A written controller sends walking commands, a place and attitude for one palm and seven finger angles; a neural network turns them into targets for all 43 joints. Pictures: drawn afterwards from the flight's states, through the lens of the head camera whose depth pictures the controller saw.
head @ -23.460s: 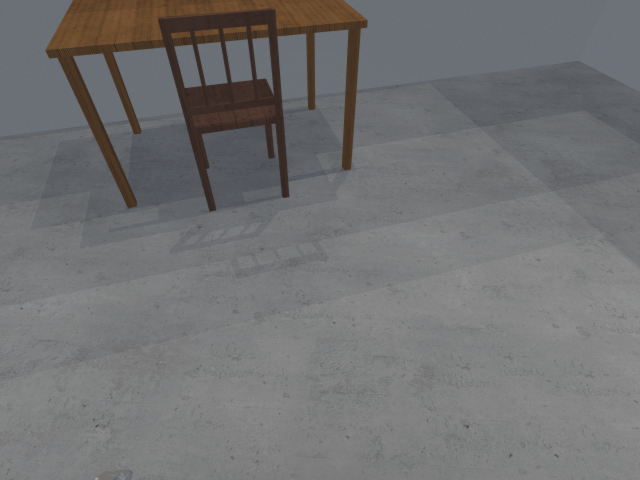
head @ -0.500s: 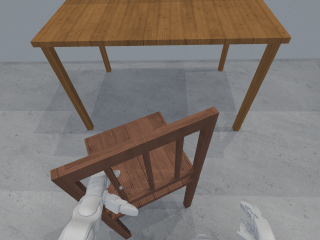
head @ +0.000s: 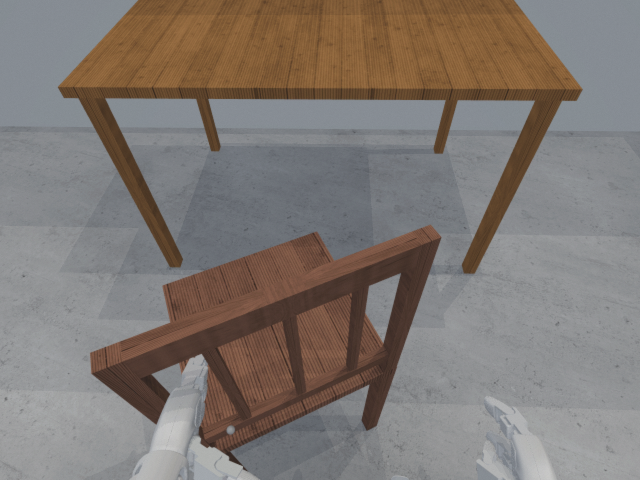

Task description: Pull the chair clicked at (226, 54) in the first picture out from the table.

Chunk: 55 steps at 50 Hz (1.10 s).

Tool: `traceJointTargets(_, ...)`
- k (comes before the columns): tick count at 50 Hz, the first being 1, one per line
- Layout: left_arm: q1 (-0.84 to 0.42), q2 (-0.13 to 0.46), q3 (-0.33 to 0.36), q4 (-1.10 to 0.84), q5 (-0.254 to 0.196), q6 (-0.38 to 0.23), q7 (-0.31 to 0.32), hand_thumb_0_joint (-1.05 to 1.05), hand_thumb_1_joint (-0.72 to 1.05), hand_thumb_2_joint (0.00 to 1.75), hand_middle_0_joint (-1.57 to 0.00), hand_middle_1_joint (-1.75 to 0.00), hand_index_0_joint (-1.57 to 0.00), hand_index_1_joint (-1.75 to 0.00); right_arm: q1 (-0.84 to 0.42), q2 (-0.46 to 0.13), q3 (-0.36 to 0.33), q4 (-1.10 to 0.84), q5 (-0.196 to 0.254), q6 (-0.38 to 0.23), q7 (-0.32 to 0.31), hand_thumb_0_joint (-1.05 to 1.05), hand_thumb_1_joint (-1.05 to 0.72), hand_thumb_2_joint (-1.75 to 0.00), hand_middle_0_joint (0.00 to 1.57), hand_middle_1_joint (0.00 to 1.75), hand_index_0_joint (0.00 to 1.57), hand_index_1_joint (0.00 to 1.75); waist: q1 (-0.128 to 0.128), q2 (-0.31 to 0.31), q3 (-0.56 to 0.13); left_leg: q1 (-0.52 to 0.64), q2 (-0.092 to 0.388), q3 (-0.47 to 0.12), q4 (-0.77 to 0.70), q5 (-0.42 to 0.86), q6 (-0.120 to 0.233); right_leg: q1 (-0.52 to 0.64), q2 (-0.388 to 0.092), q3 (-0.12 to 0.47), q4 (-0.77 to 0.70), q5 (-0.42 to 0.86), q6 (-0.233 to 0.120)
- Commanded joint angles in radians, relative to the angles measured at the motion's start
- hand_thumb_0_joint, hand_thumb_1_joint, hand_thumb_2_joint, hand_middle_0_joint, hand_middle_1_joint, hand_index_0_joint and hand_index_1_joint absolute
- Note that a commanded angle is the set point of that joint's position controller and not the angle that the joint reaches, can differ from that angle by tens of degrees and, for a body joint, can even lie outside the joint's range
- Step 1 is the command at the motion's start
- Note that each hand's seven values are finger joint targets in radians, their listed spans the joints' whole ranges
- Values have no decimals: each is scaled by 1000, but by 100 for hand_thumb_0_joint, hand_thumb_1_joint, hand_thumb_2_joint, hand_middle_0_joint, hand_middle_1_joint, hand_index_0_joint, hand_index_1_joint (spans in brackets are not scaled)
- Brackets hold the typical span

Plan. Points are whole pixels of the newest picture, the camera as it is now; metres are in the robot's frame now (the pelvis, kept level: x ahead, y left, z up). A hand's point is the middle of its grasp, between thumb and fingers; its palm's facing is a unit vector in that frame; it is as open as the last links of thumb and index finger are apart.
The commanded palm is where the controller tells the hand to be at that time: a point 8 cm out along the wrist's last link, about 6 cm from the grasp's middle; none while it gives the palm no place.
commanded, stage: draw the fingers out of the gap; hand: left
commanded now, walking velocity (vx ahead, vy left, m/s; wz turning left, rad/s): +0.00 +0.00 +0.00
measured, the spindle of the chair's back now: (295, 357) +0.30 +0.05 -0.06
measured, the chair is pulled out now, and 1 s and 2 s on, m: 0.51 0.51 0.51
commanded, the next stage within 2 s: draw the hand back to the body in 0.48 s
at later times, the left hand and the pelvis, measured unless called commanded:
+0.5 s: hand out of the picture +0.11 +0.12 -0.02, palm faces -0.02 -0.98 -0.18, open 17.5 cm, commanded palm +0.08 +0.16 +0.00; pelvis -0.02 +0.01 -0.02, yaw +1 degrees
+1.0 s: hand out of the picture +0.11 +0.15 +0.05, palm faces -0.03 -0.99 -0.10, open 17.3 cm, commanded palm +0.08 +0.22 +0.07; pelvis -0.05 +0.00 -0.04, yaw +0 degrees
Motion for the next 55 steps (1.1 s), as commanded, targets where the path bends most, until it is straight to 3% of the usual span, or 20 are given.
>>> traceJointTargets(1,71,67,34,-275,24,-68,25,0,-55,20,0,0,0,0,-72,-97,-51,-181,2,-78,-13,0,-90,-90,20,30,20,30,12,-35,-135,-72,-50,22,-91,339,46,247,30,1,-87,302,-28)
traceJointTargets(4,104,68,26,-297,31,-73,30,0,-55,20,0,0,0,0,-70,-97,-50,-182,0,-83,-19,0,-90,-90,20,30,20,30,3,-71,-121,-91,-51,14,-77,313,48,225,32,0,-83,272,-26)
traceJointTargets(8,136,89,34,-333,35,-82,23,0,-55,20,0,0,0,0,-75,-94,-48,-186,-1,-95,-27,0,-90,-90,20,30,20,30,5,-40,-113,-99,-55,11,-62,276,50,195,32,2,-76,213,-27)
traceJointTargets(13,260,43,-20,-371,42,-78,17,0,-55,20,0,0,0,0,-88,-85,-51,-211,2,-102,-26,0,-90,-90,20,30,20,30,20,-48,-125,-111,-53,4,-56,279,47,183,33,-10,-52,198,-30)
traceJointTargets(15,295,25,-44,-387,42,-75,16,0,-55,20,0,0,0,0,-95,-82,-49,-224,4,-101,-25,0,-90,-90,20,30,20,30,19,-53,-98,-128,-52,3,-55,250,48,159,33,-13,-52,162,-28)
traceJointTargets(19,304,61,-20,-417,50,-78,20,0,-55,20,0,0,0,0,-95,-84,-50,-236,3,-101,-36,0,-90,-90,20,30,20,30,17,-102,-75,-170,-56,2,-40,176,55,136,36,0,-62,72,-25)
traceJointTargets(23,346,55,-41,-478,56,-99,17,0,-55,20,0,0,0,0,-89,-81,-49,-247,4,-114,-40,0,-90,-90,20,30,20,30,20,-39,-74,-169,-59,4,-29,156,55,110,36,2,-53,34,-31)
traceJointTargets(26,362,44,-65,-499,52,-112,11,0,-55,20,0,0,0,0,-87,-81,-46,-255,6,-125,-42,0,-90,-90,20,30,20,30,13,-38,-61,-187,-61,1,-20,116,56,80,36,2,-56,-23,-27)
traceJointTargets(30,394,59,-47,-480,52,-112,4,0,-55,20,0,0,0,0,-89,-82,-49,-253,8,-132,-49,0,-90,-90,20,30,20,30,13,-81,-30,-225,-61,2,-7,62,57,58,37,11,-70,-101,-25)
traceJointTargets(31,278,-31,-44,-611,-84,-244,-21,0,-55,20,0,0,0,0,-74,-72,-43,-243,10,-167,-48,0,-90,-90,20,30,20,30,1,-135,-8,-255,-73,-6,35,70,52,7,46,-6,-55,-96,-22)
traceJointTargets(32,287,49,22,-562,-83,-307,-30,0,-55,20,0,0,0,0,-71,-73,-51,-209,10,-187,-49,0,-90,-90,20,30,20,30,16,-122,-30,-273,-68,4,56,64,51,16,47,14,-46,-119,-31)
traceJointTargets(33,324,70,54,-553,-88,-339,-38,0,-55,20,0,0,0,0,-75,-76,-53,-202,11,-197,-49,0,-90,-90,20,30,20,30,32,-99,-47,-265,-67,8,51,58,48,23,46,16,-44,-138,-33)
traceJointTargets(35,335,90,99,-586,-119,-408,-57,0,-55,20,0,0,0,0,-60,-68,-60,-191,17,-214,-43,0,-90,-90,20,30,20,30,46,-40,-97,-254,-68,9,56,86,44,49,43,20,-22,-110,-37)
traceJointTargets(37,364,99,126,-573,-126,-471,-78,0,-55,20,0,0,0,0,-69,-63,-70,-169,20,-218,-30,0,-90,-90,20,30,20,30,60,-3,-100,-271,-62,6,64,113,37,48,47,16,9,-66,-44)
traceJointTargets(39,340,74,107,-549,-132,-545,-111,0,-55,20,0,0,0,0,-84,-57,-75,-152,25,-222,-12,0,-90,-90,20,30,20,30,49,-12,-89,-287,-56,2,83,115,34,15,47,13,34,-51,-42)
traceJointTargets(42,323,128,150,-600,-154,-622,-143,0,-55,20,0,0,0,0,-103,-57,-84,-143,30,-233,0,0,-90,-90,20,30,20,30,55,10,-116,-297,-51,4,95,100,35,30,46,35,34,-82,-45)
traceJointTargets(45,311,171,208,-631,-184,-605,-159,0,-55,20,0,0,0,0,-118,-64,-79,-153,43,-231,-6,0,-90,-90,20,30,20,30,53,15,-114,-274,-51,8,63,63,40,75,37,50,-27,-156,-40)
traceJointTargets(50,264,191,291,-606,-245,-526,-170,0,-55,20,0,0,0,0,-132,-68,-66,-137,57,-242,-38,0,-90,-90,20,30,20,30,43,-66,-68,-247,-47,0,22,15,46,117,32,63,-123,-262,-25)
traceJointTargets(55,226,228,364,-621,-292,-520,-176,0,-37,29,-2,-4,-2,-4,-129,-69,-53,-99,60,-282,-56,0,-90,-90,20,30,20,30,56,-33,-52,-170,-42,-12,-29,57,44,164,38,44,-153,-205,-25)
